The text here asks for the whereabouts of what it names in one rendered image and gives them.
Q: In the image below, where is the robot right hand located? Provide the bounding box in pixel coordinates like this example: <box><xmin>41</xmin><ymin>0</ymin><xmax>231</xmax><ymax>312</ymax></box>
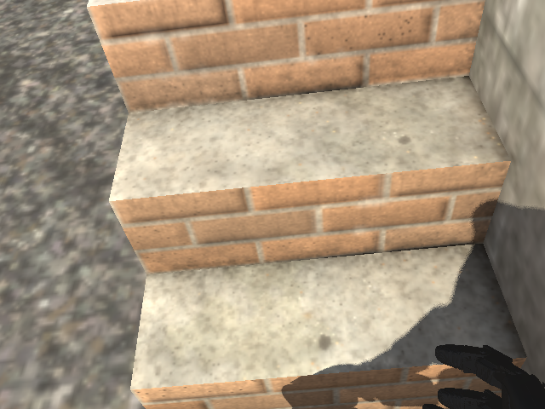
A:
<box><xmin>422</xmin><ymin>344</ymin><xmax>545</xmax><ymax>409</ymax></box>

